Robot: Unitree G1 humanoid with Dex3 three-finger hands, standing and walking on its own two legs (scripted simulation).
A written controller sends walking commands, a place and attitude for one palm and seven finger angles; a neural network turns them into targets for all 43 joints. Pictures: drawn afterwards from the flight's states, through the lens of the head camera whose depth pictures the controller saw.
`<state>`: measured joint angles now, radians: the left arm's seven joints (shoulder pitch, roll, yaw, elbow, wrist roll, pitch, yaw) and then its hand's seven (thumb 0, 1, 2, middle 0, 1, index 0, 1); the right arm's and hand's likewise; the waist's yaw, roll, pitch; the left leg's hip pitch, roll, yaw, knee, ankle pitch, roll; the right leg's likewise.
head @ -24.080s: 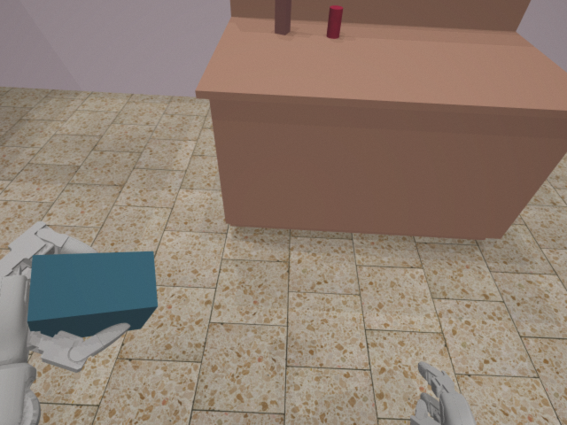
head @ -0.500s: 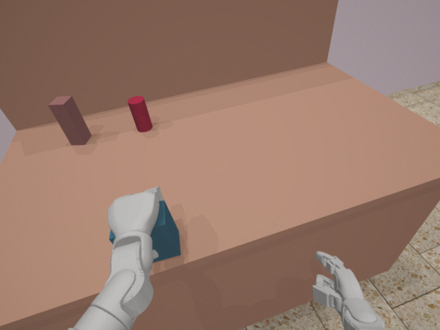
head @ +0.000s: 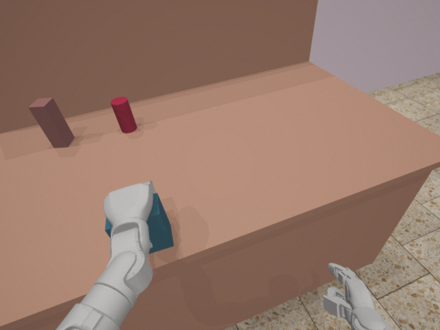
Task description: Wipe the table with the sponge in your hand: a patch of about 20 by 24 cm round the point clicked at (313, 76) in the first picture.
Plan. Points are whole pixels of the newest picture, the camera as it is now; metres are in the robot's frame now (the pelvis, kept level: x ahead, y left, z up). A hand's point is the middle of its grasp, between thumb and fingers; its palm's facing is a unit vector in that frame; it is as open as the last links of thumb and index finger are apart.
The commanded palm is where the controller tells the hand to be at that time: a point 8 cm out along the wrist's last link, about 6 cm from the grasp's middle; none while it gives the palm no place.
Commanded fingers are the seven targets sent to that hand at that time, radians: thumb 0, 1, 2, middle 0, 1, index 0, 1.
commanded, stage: wipe forward along the third lane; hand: left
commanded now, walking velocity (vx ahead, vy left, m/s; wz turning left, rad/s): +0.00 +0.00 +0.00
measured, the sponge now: (144, 232) +0.30 +0.21 +0.01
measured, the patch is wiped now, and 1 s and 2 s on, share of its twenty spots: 0.85 1.00 1.00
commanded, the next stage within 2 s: wipe back along the third lane in 1.22 s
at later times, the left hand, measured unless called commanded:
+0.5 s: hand (136, 199) +0.36 +0.24 +0.05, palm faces -0.04 -0.02 -1.00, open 10.3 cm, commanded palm +0.33 +0.24 +0.08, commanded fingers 0.00 0.10 1.30 -1.20 -1.60 -1.20 -1.60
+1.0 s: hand (131, 183) +0.40 +0.27 +0.05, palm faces -0.06 -0.01 -1.00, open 10.3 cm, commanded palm +0.38 +0.26 +0.08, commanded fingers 0.00 0.10 1.30 -1.20 -1.60 -1.20 -1.60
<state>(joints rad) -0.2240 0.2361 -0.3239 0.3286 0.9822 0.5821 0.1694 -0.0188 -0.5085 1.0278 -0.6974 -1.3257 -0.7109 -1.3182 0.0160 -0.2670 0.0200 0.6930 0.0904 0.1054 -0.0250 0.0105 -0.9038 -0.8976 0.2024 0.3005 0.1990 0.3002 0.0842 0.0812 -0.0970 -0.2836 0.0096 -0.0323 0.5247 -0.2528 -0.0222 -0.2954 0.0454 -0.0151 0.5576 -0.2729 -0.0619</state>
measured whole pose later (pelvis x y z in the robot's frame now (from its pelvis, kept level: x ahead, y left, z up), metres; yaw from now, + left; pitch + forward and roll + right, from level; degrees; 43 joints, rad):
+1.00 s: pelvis +0.00 +0.02 +0.00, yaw +0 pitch +8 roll +0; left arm -0.65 0.31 -0.17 0.90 0.98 0.42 0.24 0.00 -0.51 1.03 -0.70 -1.32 -0.72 -1.32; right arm 0.14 -0.26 0.01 0.73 0.09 0.10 -0.04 0.01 -0.90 -0.90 0.20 0.30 0.20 0.30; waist 0.00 0.06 -0.13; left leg -0.45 0.00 -0.03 0.57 -0.26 0.00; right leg -0.44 0.04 -0.01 0.55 -0.25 -0.03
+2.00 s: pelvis +0.04 +0.04 +0.00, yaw +0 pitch +6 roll -1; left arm -0.45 0.23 -0.31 0.57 0.97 0.59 0.23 0.01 -0.50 1.03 -0.68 -1.34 -0.69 -1.34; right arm 0.03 -0.25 0.02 0.67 0.09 0.17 0.01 0.01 -0.90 -0.90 0.20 0.30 0.20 0.30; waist 0.06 0.06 -0.15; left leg -0.35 -0.02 -0.03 0.55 -0.31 0.03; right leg -0.32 0.01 -0.01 0.50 -0.29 -0.01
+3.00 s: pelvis +0.02 +0.02 +0.00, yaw -1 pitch +0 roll +0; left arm -0.08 0.24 -0.37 0.15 0.98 0.64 0.20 0.01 -0.49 1.03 -0.67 -1.35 -0.68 -1.34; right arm 0.00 -0.26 0.02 0.65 0.10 0.16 0.05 0.01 -0.90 -0.90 0.20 0.30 0.20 0.30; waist 0.08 0.09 -0.12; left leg -0.25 0.00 -0.01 0.53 -0.29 0.00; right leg -0.25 0.04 0.01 0.54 -0.29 -0.04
